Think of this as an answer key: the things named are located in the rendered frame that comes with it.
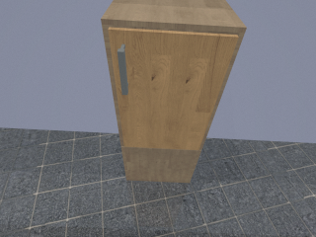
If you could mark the handle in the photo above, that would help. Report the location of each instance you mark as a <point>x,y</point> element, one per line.
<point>122,70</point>

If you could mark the cupboard door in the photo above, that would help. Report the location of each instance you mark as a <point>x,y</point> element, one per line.
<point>174,79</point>

